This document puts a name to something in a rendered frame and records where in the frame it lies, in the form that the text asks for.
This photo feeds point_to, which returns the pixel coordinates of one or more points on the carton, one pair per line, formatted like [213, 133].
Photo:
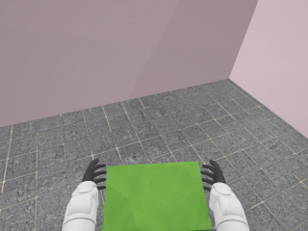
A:
[155, 197]

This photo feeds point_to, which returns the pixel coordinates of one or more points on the robot right forearm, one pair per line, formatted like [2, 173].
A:
[228, 211]

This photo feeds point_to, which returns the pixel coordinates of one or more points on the robot right hand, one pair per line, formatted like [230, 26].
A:
[217, 175]

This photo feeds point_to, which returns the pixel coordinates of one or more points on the robot left hand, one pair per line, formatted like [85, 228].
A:
[90, 173]

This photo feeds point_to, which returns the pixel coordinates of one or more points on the robot left forearm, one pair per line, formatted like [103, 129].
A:
[81, 210]

